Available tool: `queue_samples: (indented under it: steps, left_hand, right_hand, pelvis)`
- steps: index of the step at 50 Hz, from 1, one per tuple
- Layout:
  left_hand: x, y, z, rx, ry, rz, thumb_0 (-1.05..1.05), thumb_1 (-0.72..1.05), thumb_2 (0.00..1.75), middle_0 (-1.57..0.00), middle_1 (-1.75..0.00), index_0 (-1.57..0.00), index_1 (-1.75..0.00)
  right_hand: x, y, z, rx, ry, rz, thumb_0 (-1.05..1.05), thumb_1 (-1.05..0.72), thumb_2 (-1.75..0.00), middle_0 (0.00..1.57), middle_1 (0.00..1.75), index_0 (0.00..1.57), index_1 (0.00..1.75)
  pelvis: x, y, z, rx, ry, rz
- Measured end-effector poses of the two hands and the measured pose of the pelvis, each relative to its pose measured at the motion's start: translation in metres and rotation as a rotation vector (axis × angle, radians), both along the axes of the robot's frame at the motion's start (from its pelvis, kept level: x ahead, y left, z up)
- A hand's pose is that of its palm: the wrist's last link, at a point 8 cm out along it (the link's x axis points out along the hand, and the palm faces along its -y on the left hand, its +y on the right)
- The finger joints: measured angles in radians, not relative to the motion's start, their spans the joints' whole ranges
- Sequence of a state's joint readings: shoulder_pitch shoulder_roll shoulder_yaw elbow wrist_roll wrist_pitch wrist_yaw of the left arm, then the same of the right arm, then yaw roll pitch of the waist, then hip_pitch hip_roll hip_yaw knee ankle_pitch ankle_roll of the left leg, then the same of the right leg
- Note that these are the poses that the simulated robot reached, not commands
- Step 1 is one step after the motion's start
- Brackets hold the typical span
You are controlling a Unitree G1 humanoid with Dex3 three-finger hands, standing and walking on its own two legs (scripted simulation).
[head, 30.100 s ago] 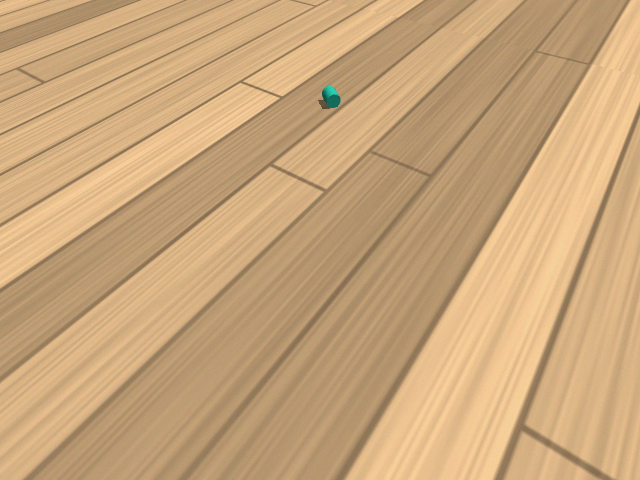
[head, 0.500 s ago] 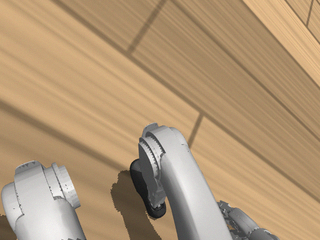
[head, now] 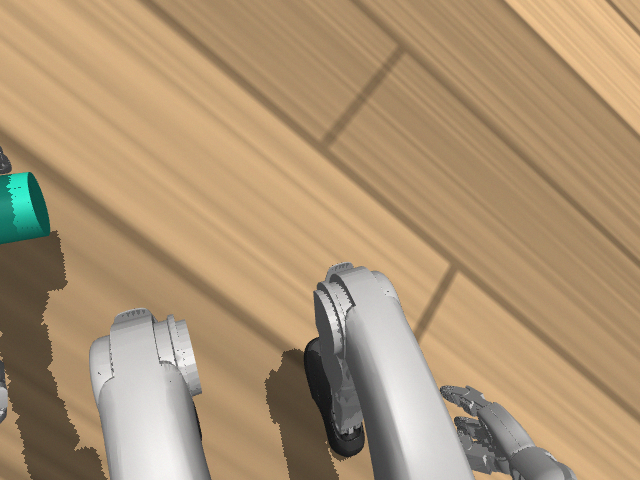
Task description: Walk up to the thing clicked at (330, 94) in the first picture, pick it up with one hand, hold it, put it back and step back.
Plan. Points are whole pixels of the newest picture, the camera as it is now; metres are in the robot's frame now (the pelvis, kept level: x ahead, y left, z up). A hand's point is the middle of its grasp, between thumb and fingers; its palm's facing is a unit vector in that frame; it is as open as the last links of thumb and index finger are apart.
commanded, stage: settle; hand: left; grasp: from above
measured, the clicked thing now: out of the picture +0.46 +0.33 -0.22
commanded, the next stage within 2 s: lift in 0.22 s
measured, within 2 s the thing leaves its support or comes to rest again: neither
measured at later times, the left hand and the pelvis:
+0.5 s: hand out of the picture +0.45 +0.32 -0.12, palm faces -0.44 -0.09 -0.90, open 10.2 cm; pelvis -0.01 -0.01 +0.02, yaw +3 degrees
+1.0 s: hand out of the picture +0.39 +0.32 +0.02, palm faces -0.45 -0.11 -0.89, open 10.2 cm; pelvis +0.00 +0.00 +0.13, yaw +6 degrees
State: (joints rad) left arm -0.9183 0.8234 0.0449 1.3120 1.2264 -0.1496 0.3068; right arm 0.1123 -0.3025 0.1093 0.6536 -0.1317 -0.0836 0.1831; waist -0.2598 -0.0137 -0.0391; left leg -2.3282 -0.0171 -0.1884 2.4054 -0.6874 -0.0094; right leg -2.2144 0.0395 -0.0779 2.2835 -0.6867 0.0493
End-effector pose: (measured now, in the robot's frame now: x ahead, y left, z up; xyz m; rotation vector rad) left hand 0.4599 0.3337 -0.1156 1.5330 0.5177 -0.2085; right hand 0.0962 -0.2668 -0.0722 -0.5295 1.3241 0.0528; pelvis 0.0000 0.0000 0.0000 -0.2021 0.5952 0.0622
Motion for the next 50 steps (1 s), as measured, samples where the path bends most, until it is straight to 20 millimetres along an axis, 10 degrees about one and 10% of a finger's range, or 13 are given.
queue_samples:
  steps: [25, 50]
  left_hand:
    - [-0.009, -0.009, 0.054, -0.054, -0.008, -0.021, 0.00, -0.01, 0.34, -0.86, -0.14, -0.84, -0.21]
    - [-0.067, -0.010, 0.191, -0.084, 0.004, -0.013, 0.00, 0.02, 0.32, -0.86, -0.11, -0.83, -0.18]
  right_hand:
    - [-0.044, -0.017, 0.023, -0.060, 0.072, -0.143, 0.00, -0.91, -0.90, 0.21, 0.30, 0.21, 0.30]
    - [0.033, 0.004, 0.104, 0.025, -0.122, -0.151, 0.00, -0.90, -0.89, 0.21, 0.30, 0.21, 0.30]
  pelvis:
    - [-0.010, -0.008, 0.025, 0.037, 0.004, 0.020]
    - [0.000, -0.005, 0.129, 0.081, 0.004, 0.050]
